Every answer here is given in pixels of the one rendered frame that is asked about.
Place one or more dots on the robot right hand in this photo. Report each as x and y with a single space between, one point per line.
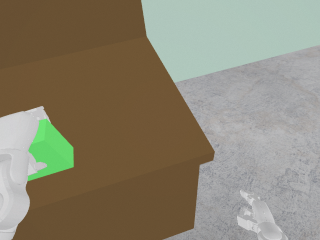
250 218

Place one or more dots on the robot left hand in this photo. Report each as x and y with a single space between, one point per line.
18 130

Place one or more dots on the robot left forearm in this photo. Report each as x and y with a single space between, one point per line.
14 200

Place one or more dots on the robot right forearm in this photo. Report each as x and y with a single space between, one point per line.
269 231

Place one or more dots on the table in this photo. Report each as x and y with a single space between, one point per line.
137 147

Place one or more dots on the sponge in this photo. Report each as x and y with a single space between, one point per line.
50 147

